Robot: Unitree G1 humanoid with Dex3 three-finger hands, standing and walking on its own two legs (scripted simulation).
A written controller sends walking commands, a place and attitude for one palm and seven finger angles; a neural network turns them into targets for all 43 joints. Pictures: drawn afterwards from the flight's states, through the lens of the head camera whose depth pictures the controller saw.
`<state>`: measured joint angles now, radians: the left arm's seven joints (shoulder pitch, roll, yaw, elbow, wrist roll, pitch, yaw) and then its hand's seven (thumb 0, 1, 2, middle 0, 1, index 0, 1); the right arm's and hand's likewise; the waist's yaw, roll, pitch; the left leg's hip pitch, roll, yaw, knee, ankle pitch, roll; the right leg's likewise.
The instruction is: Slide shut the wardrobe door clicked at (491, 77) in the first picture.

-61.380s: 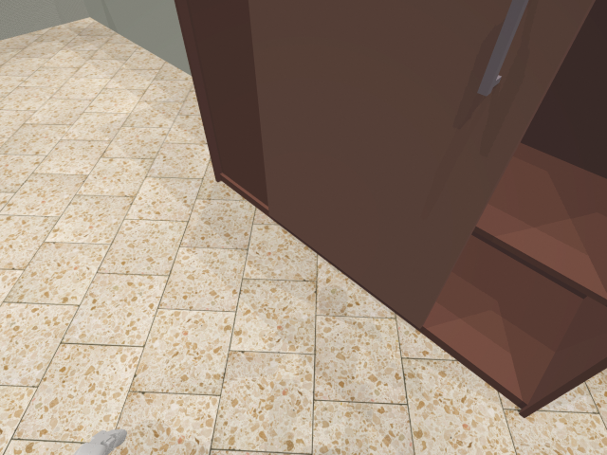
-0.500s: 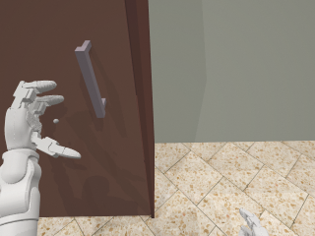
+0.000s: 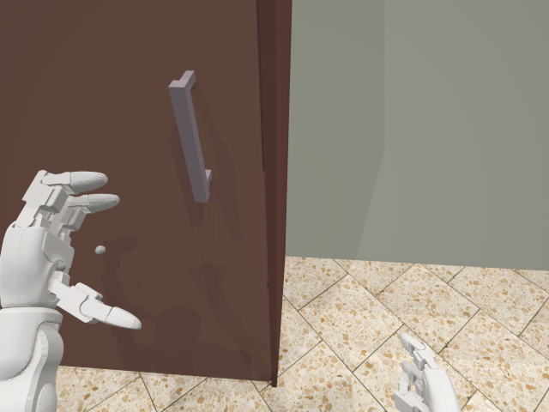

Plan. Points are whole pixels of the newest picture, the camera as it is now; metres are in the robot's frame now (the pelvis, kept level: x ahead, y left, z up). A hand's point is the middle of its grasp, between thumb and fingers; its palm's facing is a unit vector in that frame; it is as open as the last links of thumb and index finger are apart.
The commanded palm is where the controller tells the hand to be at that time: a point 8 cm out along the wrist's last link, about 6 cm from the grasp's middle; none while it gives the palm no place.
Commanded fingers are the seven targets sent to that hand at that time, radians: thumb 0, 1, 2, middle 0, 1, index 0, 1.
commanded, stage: draw the hand back to the body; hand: left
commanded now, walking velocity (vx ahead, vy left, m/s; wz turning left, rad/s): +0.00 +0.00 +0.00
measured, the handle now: (195, 140) +0.37 +0.16 +0.24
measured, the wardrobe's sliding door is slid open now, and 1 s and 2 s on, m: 0.00 0.00 0.00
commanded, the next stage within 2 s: step back with the hand held close in 1.66 s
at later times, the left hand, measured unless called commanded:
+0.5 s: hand (87, 266) +0.20 +0.24 +0.19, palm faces +0.20 -0.98 -0.06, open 14.7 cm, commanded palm +0.16 +0.28 +0.20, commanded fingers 0.00 -0.48 0.23 -0.25 -1.11 -0.25 -1.11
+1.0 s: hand (76, 279) +0.19 +0.25 +0.17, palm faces +0.45 -0.82 -0.36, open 11.6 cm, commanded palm +0.14 +0.29 +0.19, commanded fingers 0.00 0.43 0.67 -0.22 -0.58 -0.22 -0.58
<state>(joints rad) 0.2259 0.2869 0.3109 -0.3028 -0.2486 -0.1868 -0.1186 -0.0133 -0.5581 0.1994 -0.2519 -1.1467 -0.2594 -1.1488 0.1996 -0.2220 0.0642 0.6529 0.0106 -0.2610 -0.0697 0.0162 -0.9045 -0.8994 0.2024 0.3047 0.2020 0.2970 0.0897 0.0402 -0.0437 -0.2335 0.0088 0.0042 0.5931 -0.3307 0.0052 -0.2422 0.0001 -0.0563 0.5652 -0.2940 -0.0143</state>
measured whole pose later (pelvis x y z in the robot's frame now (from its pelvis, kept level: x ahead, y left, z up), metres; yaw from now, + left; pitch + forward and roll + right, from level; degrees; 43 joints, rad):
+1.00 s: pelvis +0.00 +0.00 +0.01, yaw +0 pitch -5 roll +0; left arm 0.41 0.34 0.31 -0.36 -0.08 -0.10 0.11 -0.01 0.08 0.51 -0.23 -0.77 -0.24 -0.78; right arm 0.24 -0.23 0.02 0.70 0.00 -0.19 -0.08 0.02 -0.90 -0.90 0.20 0.30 0.20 0.30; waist 0.07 0.08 0.01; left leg -0.13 0.01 0.01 0.51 -0.29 0.01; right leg -0.14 0.00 -0.05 0.49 -0.26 -0.02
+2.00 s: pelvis -0.01 +0.02 +0.01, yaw -2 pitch +0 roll -1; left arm 0.47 0.36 0.37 -0.39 -0.04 -0.14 0.11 0.01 0.89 0.90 -0.20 -0.30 -0.21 -0.30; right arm 0.16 -0.24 0.01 0.59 -0.02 -0.05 -0.07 0.02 -0.91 -0.90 0.20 0.30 0.20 0.30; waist 0.03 0.06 0.03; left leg -0.20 0.00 0.05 0.45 -0.24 0.03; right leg -0.21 0.00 -0.02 0.39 -0.18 0.01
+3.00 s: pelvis -0.16 +0.02 +0.00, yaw -4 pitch +2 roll -4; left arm 0.54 0.49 0.42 -0.59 -0.05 -0.25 0.09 0.01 0.88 0.90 -0.21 -0.30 -0.22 -0.30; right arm 0.10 -0.18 0.01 0.58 0.00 -0.08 -0.05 0.01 -0.90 -0.90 0.20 0.30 0.20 0.30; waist 0.01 0.02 0.06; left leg -0.49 0.07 0.03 0.45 0.00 0.03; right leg -0.15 0.10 0.02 0.45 -0.33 -0.02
